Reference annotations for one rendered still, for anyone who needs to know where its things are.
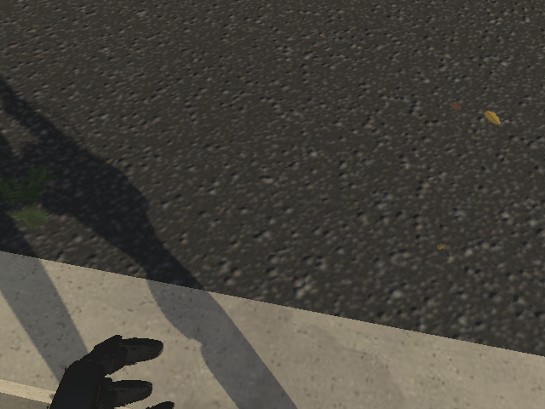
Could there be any left robot hand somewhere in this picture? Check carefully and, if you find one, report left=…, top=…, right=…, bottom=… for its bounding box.
left=47, top=335, right=175, bottom=409

